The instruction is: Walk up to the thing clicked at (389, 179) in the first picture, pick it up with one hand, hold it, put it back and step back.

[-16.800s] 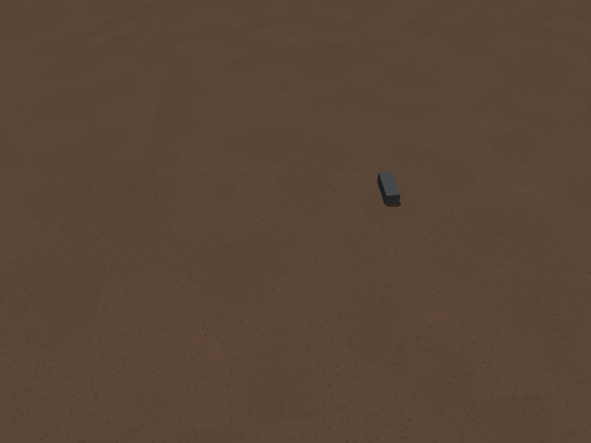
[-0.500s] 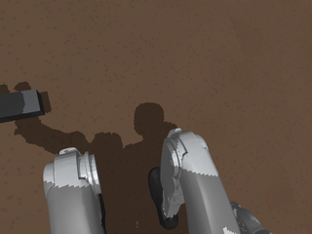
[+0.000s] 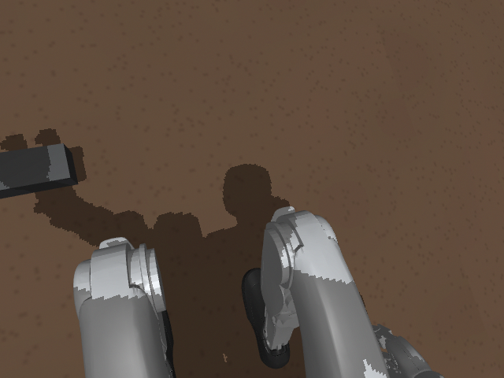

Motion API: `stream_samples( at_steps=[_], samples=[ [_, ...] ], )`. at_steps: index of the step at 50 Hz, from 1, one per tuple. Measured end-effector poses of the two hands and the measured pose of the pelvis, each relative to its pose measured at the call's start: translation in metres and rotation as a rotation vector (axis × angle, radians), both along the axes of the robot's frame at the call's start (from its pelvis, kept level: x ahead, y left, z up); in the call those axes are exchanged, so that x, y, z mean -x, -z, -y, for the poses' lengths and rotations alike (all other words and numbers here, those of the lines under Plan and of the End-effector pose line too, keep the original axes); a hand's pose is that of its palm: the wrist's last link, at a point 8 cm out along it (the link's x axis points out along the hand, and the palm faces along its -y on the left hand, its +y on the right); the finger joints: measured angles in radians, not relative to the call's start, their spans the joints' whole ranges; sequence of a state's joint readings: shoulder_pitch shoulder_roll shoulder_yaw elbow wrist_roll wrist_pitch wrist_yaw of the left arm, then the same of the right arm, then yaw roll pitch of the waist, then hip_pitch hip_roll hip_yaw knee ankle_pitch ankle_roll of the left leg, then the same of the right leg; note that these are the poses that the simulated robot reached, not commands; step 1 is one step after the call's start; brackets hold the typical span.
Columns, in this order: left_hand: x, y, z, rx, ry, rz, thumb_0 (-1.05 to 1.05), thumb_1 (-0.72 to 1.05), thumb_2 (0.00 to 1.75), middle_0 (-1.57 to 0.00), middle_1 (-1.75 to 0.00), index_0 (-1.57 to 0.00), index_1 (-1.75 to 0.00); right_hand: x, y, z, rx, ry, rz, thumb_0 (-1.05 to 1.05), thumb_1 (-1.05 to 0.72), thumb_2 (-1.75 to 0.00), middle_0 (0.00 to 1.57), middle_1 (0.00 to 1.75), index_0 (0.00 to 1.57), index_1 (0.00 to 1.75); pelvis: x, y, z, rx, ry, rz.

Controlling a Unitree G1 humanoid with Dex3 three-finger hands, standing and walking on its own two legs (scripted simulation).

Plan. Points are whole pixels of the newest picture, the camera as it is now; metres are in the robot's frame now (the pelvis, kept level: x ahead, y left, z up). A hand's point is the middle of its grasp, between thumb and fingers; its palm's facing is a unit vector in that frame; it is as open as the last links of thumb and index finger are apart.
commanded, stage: rise first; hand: left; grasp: from above
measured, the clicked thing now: (21, 172) +0.46 +0.35 -0.29
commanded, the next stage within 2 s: approach in 0.04 s
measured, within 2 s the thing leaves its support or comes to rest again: neither
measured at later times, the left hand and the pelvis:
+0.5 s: hand (9, 154) +0.46 +0.32 -0.18, palm faces -0.40 -0.07 -0.91, open 14.2 cm; pelvis +0.00 +0.00 +0.00, yaw +0 degrees
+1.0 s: hand out of the picture +0.44 +0.35 -0.19, palm faces -0.47 -0.10 -0.88, open 14.2 cm; pelvis +0.00 +0.00 -0.01, yaw +0 degrees
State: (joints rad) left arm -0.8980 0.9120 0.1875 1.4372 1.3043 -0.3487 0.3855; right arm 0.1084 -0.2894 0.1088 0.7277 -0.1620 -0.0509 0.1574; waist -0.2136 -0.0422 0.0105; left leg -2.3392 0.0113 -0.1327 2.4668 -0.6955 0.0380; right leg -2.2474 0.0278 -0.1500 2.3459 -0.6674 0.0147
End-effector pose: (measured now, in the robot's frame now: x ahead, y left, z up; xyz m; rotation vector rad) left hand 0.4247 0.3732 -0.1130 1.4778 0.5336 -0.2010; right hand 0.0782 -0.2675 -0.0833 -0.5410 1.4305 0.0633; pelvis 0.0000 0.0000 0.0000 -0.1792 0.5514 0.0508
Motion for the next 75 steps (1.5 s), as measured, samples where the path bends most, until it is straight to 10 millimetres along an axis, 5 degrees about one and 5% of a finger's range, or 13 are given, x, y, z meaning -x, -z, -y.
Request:
stream_samples(
  at_steps=[15, 30, 37, 45, 60, 75],
  samples=[
    [-0.005, 0.002, 0.005, -0.003, 0.025, -0.005, 0.0, -0.56, 1.03, -0.09, -1.03, -0.08, -1.04, 0.005, -0.001, -0.003, 0.009, 0.003, -0.003, 0.0, -0.91, -0.9, 0.2, 0.3, 0.2, 0.3, 0.0, 0.002, -0.001, 0.001, -0.001, 0.0],
    [-0.053, 0.003, 0.062, -0.014, 0.059, 0.079, 0.0, -0.58, 1.05, -0.09, -1.02, -0.08, -1.04, 0.032, -0.011, -0.002, 0.006, 0.061, -0.002, 0.0, -0.91, -0.9, 0.2, 0.3, 0.2, 0.3, -0.001, 0.001, 0.001, -0.001, 0.007, -0.024],
    [-0.046, 0.0, 0.044, -0.043, -0.035, 0.004, 0.0, -0.57, 1.04, -0.09, -1.02, -0.08, -1.03, 0.045, -0.005, -0.001, -0.029, 0.084, -0.019, 0.0, -0.91, -0.9, 0.2, 0.3, 0.2, 0.3, 0.002, 0.001, 0.002, -0.01, 0.011, -0.012],
    [-0.018, 0.014, 0.013, -0.006, -0.03, -0.082, 0.0, -0.56, 1.02, -0.08, -1.04, -0.08, -1.05, 0.034, -0.004, 0.003, 0.003, 0.023, -0.043, 0.0, -0.91, -0.9, 0.2, 0.3, 0.2, 0.3, 0.004, 0.004, 0.002, -0.001, 0.006, 0.012],
    [-0.028, 0.025, 0.033, 0.022, 0.063, 0.032, 0.0, -0.57, 1.07, -0.09, -1.01, -0.07, -1.03, 0.001, -0.015, -0.003, 0.038, -0.045, 0.03, 0.0, -0.91, -0.9, 0.2, 0.3, 0.2, 0.3, -0.001, 0.006, -0.003, 0.023, 0.006, 0.008],
    [-0.031, 0.065, 0.033, 0.021, -0.021, -0.032, 0.0, -0.56, 1.03, -0.08, -0.99, -0.06, -1.01, 0.049, -0.009, -0.007, 0.007, -0.018, -0.088, 0.0, -0.9, -0.9, 0.2, 0.3, 0.2, 0.3, -0.001, 0.017, 0.0, 0.021, 0.027, 0.034]
  ],
)
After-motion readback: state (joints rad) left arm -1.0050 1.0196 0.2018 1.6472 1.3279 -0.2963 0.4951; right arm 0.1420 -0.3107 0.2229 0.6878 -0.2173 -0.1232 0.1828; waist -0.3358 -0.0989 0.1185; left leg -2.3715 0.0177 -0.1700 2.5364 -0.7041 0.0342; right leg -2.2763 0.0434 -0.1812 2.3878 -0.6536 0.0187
